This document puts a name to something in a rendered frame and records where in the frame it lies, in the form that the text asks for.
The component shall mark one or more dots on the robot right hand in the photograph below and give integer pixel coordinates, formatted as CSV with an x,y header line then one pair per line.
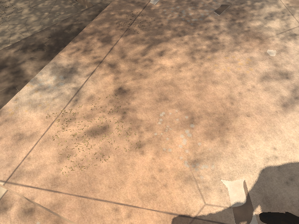
x,y
278,218

